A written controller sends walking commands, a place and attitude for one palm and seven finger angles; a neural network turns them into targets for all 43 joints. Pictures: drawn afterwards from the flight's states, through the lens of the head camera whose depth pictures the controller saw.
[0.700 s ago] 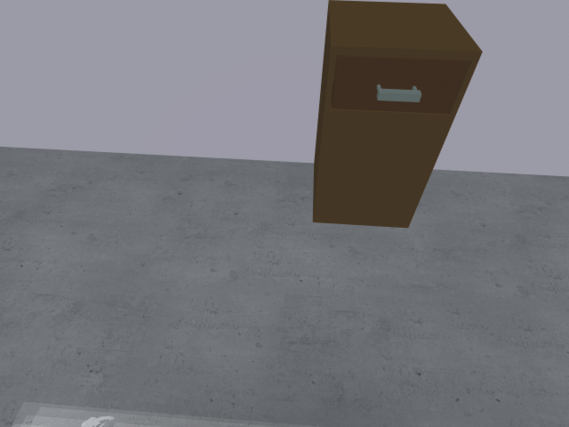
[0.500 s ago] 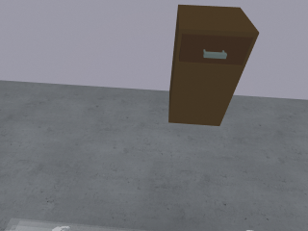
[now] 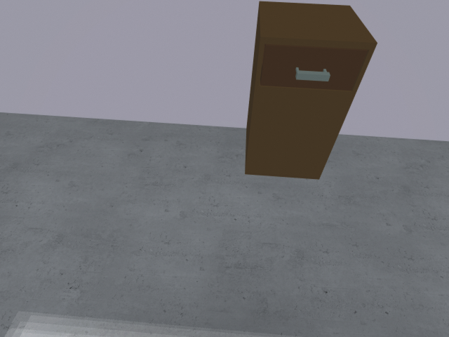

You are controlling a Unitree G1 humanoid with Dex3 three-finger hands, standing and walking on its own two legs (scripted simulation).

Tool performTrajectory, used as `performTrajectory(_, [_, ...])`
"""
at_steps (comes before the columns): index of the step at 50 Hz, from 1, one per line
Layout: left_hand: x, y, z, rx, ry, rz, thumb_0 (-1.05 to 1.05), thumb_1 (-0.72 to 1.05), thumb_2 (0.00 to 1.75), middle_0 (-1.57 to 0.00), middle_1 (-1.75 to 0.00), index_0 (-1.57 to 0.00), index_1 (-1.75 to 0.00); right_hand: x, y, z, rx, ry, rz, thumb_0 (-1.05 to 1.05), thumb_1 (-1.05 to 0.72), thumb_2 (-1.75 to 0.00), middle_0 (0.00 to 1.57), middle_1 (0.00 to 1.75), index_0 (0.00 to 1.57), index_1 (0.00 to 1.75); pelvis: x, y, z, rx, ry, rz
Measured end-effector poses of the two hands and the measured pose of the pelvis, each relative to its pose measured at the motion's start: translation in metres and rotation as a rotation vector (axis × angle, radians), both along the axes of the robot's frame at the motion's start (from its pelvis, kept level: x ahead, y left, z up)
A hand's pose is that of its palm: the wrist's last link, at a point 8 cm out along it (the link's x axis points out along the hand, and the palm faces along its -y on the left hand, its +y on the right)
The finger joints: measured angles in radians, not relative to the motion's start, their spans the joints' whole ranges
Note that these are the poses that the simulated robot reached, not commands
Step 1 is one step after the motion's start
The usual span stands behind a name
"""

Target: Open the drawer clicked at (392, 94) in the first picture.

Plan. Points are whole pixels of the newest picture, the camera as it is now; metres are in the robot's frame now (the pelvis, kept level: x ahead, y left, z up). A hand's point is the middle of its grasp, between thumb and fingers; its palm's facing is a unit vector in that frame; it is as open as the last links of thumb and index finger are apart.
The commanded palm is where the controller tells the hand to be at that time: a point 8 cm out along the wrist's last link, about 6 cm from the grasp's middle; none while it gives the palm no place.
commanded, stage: stand and wait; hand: left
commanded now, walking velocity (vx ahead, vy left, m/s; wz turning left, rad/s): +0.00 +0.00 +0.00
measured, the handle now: (311, 73) +1.12 -0.30 -0.08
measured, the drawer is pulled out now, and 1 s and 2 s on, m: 0.00 0.00 0.00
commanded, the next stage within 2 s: look at it before walking up in 0.12 s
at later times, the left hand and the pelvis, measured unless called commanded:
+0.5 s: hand out of the picture +0.07 +0.24 -0.16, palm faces -0.02 -0.95 -0.32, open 7.4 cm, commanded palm none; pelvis +0.00 +0.00 +0.00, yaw +0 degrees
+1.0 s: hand out of the picture +0.07 +0.24 -0.16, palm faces -0.03 -0.95 -0.33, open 7.4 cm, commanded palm none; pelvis +0.00 +0.00 +0.00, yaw -3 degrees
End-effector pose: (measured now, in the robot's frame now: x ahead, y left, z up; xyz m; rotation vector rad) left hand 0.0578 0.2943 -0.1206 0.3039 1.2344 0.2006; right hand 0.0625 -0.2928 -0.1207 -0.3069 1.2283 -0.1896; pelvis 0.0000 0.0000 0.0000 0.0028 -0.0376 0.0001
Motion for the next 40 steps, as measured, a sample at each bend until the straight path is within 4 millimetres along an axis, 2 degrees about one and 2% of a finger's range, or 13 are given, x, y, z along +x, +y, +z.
performTrajectory(9, [0.003,-0.002,0.001,-0.002,-0.009,-0.008,0.0,0.91,0.9,-0.2,-0.3,-0.21,-0.29,0.001,0.002,0.0,0.008,-0.006,0.001,0.01,-0.91,-0.9,0.2,0.3,0.2,0.3,-0.001,0.0,0.0,0.0,0.004,-0.001])
performTrajectory(40, [0.01,-0.002,0.002,-0.004,-0.011,-0.003,0.0,0.91,0.9,-0.2,-0.3,-0.21,-0.29,0.021,0.002,0.004,0.004,-0.028,0.016,0.01,-0.91,-0.9,0.2,0.3,0.2,0.3,0.006,-0.001,0.002,-0.001,0.004,0.001])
